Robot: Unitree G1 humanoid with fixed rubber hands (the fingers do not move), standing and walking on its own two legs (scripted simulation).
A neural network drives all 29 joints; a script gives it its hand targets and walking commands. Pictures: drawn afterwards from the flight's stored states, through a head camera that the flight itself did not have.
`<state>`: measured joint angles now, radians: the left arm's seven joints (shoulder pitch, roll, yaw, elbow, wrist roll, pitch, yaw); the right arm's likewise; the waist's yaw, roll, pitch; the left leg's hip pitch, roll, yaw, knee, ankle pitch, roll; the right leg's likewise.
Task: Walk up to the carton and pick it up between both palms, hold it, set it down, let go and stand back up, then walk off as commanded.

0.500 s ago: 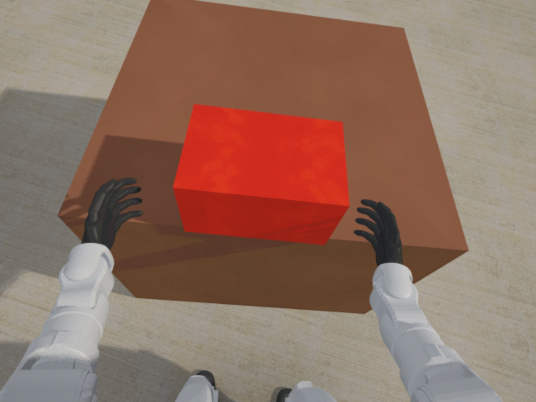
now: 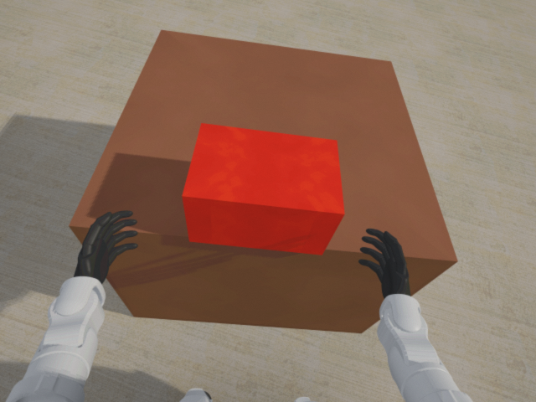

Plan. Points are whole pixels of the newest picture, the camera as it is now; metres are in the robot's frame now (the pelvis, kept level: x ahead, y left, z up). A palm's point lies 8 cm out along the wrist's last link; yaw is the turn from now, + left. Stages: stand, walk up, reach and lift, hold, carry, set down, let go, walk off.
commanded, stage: set down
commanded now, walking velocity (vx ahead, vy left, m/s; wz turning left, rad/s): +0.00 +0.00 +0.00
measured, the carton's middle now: (263, 190) +0.51 -0.02 -0.06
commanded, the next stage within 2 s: let go in 1.62 s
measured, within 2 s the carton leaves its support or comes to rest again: neither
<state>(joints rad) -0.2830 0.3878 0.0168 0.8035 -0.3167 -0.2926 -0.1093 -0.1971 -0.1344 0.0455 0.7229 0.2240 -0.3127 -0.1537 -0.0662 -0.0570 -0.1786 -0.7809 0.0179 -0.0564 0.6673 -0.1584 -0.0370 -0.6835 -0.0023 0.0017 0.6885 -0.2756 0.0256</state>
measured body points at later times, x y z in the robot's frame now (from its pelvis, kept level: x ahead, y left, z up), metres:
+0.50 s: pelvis +0.02 +0.02 +0.01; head +0.04 +0.06 +0.46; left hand +0.30 +0.27 -0.02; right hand +0.26 -0.20 -0.01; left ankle +0.09 +0.13 -0.71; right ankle +0.03 -0.14 -0.71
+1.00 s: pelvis +0.03 +0.01 +0.02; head +0.01 +0.04 +0.47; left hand +0.25 +0.27 -0.02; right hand +0.23 -0.21 -0.02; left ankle +0.09 +0.13 -0.71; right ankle +0.03 -0.14 -0.71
